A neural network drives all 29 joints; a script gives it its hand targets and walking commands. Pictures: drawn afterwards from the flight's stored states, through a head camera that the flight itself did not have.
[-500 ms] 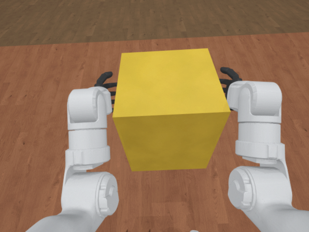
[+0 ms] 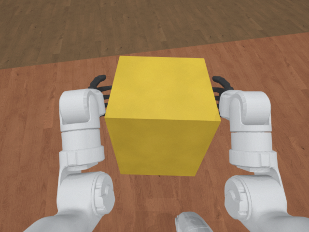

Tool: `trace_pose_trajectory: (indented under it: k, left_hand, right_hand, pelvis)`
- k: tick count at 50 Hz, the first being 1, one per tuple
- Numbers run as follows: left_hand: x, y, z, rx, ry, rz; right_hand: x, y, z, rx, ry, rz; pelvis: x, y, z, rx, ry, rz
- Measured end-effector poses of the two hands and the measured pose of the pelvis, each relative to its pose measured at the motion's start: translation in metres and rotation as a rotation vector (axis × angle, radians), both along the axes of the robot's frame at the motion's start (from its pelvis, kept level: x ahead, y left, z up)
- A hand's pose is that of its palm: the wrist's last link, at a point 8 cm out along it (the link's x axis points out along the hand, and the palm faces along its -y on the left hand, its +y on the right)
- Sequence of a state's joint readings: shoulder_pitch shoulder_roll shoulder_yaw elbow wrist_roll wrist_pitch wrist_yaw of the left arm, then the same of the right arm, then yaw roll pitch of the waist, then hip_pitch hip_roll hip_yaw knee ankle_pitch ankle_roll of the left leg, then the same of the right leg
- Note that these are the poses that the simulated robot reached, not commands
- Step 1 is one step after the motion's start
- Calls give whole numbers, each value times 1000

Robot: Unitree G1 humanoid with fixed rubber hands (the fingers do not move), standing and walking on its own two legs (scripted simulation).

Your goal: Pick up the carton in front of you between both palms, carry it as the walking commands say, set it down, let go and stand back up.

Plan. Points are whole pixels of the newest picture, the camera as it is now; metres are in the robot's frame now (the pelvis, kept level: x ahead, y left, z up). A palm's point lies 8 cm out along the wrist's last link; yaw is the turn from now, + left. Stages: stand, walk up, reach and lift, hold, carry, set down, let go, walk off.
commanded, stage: carry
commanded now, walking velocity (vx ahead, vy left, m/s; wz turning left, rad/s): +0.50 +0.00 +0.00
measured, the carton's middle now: (159, 119) +0.38 -0.03 +0.07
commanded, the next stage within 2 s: none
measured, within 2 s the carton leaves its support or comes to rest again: neither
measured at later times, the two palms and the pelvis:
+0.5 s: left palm (82, 12) +0.68 +0.16 +0.22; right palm out of the picture +0.72 -0.14 +0.23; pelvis +0.32 -0.03 +0.05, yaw +1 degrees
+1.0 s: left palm out of the picture +1.00 +0.12 +0.27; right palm out of the picture +1.00 -0.18 +0.26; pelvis +0.61 -0.02 +0.08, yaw +0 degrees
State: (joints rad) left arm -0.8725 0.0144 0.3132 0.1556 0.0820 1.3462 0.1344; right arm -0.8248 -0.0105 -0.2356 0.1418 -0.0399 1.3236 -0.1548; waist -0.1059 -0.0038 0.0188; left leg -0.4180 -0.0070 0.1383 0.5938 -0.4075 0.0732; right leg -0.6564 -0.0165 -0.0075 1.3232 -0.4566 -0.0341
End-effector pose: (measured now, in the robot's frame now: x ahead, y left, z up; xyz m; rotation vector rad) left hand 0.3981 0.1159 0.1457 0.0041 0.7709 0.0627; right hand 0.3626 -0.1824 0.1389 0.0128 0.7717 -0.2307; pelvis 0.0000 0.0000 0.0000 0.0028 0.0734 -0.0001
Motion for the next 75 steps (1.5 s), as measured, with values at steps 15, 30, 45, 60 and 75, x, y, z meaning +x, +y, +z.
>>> trace_pose_trajectory:
  k: [15,30,45,60,75]
  left_hand:
    - [168,10,44,44,-59,119]
    - [366,41,76,20,-81,121]
    - [557,2,109,-20,-99,20]
    - [649,40,125,25,-64,163]
    - [710,30,121,39,10,64]
  right_hand:
    - [225,9,55,32,-60,129]
    - [417,39,86,22,-81,121]
    - [564,1,112,18,-103,-11]
    - [715,39,138,39,-65,151]
    - [744,29,126,23,9,100]
  pelvis:
    - [198,-39,22,-20,-6,10]
    - [394,-10,39,38,-9,5]
    - [553,-1,86,-16,2,-4]
    - [676,-23,109,9,-14,25]
    - [755,-6,108,-3,-41,12]
